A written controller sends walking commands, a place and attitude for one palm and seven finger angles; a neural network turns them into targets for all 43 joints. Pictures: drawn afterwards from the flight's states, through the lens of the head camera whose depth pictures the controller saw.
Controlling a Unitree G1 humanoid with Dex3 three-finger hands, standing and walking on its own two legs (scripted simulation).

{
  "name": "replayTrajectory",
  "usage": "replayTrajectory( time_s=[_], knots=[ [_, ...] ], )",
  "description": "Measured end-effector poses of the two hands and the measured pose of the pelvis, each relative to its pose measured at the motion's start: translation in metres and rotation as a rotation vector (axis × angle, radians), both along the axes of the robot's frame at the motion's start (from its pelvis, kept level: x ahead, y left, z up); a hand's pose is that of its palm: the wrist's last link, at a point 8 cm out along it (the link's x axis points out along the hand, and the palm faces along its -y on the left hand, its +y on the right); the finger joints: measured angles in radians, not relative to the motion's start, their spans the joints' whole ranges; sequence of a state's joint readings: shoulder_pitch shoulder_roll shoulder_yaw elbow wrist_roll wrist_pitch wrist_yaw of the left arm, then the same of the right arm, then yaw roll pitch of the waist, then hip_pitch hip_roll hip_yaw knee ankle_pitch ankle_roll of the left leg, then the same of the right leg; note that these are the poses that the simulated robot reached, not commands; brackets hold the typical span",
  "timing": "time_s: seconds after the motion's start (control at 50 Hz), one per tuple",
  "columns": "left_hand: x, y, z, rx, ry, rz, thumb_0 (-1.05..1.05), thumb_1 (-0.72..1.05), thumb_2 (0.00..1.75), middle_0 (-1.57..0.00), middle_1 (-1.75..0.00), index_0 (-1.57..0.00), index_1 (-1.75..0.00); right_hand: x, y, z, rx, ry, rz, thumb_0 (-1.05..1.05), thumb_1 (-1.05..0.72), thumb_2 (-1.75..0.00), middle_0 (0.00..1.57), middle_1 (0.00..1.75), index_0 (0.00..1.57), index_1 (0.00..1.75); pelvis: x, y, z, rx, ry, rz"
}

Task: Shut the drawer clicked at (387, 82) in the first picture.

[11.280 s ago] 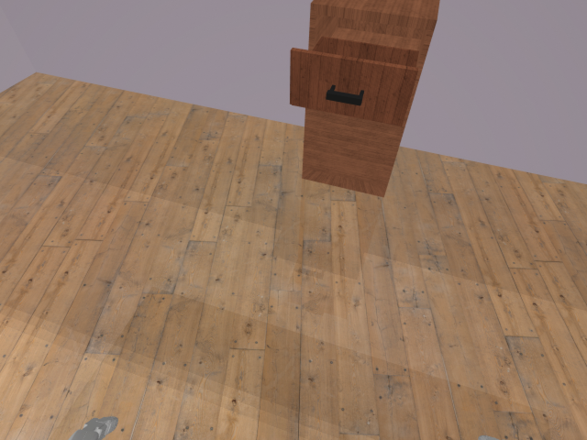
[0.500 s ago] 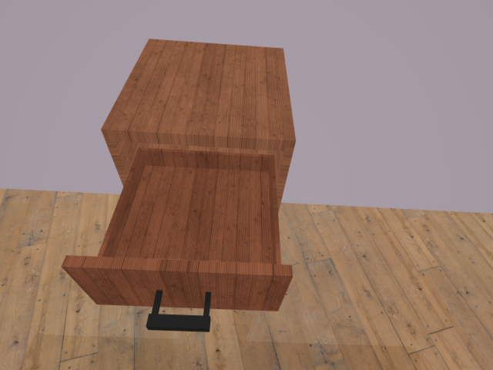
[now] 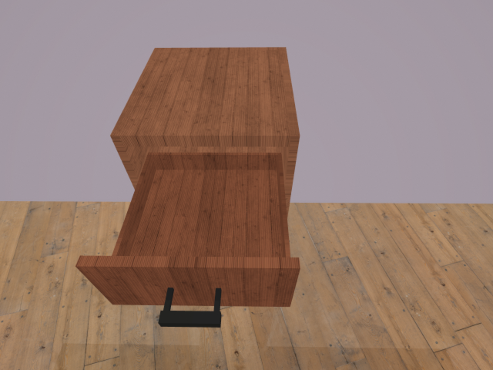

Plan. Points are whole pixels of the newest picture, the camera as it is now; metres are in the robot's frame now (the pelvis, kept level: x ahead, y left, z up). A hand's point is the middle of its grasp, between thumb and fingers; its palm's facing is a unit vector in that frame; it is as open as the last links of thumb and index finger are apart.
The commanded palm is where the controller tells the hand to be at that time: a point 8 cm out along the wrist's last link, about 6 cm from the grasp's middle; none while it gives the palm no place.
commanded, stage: look again from close up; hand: left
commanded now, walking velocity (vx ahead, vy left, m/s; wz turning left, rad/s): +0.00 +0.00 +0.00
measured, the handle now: (192, 306) +0.25 +0.12 -0.08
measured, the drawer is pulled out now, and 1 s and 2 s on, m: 0.30 0.30 0.30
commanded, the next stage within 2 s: shuffle to correct the standing spot in 0.26 s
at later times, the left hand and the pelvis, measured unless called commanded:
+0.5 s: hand out of the picture +0.00 +0.14 -0.17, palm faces -0.01 -0.98 -0.19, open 7.4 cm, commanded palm none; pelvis +0.00 -0.03 +0.01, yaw -1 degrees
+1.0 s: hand out of the picture -0.01 +0.09 -0.17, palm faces +0.03 -0.98 -0.19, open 7.4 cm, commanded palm none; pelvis +0.00 -0.07 +0.00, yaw +0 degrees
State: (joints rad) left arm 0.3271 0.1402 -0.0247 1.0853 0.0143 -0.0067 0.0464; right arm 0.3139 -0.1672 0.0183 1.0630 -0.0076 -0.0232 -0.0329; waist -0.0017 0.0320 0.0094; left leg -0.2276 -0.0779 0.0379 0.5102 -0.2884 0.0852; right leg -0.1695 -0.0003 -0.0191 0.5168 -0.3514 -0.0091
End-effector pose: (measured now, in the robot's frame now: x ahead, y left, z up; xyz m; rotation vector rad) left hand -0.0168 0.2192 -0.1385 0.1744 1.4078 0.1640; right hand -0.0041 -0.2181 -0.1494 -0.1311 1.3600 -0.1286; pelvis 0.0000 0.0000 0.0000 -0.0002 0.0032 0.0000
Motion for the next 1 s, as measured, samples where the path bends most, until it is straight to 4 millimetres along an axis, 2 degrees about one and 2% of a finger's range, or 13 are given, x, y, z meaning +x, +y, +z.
replayTrajectory(
  time_s=[0.1,0.26,0.54,0.76,0.9,1.0],
  knots=[
    [0.008,-0.002,0.0,0.004,-0.028,-0.005,0.0,0.91,0.9,-0.2,-0.3,-0.2,-0.3,0.009,-0.009,0.003,-0.011,-0.03,0.005,0.02,-0.93,-0.89,0.2,0.29,0.2,0.3,0.001,-0.005,0.001,0.007,-0.008,-0.006],
    [0.016,-0.018,-0.002,-0.023,-0.045,-0.02,0.0,0.91,0.9,-0.2,-0.3,-0.2,-0.3,0.013,-0.021,0.009,-0.026,-0.038,0.008,0.01,-0.93,-0.9,0.2,0.29,0.2,0.3,-0.001,-0.016,0.003,0.011,-0.01,-0.01],
    [0.014,-0.036,-0.003,-0.032,-0.016,-0.028,0.0,0.91,0.9,-0.2,-0.3,-0.2,-0.3,0.002,-0.037,0.012,-0.027,0.015,-0.013,0.01,-0.92,-0.89,0.2,0.29,0.2,0.3,-0.003,-0.035,0.005,0.015,-0.002,-0.013],
    [0.016,-0.053,0.003,0.005,-0.054,-0.045,0.0,0.91,0.9,-0.2,-0.3,-0.2,-0.3,-0.004,-0.067,0.006,-0.024,0.001,-0.026,0.01,-0.91,-0.9,0.2,0.29,0.2,0.3,-0.018,-0.062,0.003,0.019,-0.002,-0.017],
    [0.01,-0.069,0.004,-0.002,-0.065,-0.024,0.0,0.91,0.9,-0.2,-0.3,-0.2,-0.3,-0.011,-0.074,0.004,0.0,0.029,-0.011,0.01,-0.91,-0.9,0.2,0.29,0.2,0.3,-0.013,-0.074,0.004,0.004,-0.013,-0.003],
    [0.001,-0.075,-0.001,-0.024,-0.032,0.008,0.0,0.91,0.9,-0.2,-0.3,-0.2,-0.3,-0.019,-0.074,0.007,-0.011,0.089,-0.006,0.01,-0.91,-0.9,0.2,0.29,0.2,0.3,-0.005,-0.075,0.004,-0.008,-0.007,0.003]
  ],
)
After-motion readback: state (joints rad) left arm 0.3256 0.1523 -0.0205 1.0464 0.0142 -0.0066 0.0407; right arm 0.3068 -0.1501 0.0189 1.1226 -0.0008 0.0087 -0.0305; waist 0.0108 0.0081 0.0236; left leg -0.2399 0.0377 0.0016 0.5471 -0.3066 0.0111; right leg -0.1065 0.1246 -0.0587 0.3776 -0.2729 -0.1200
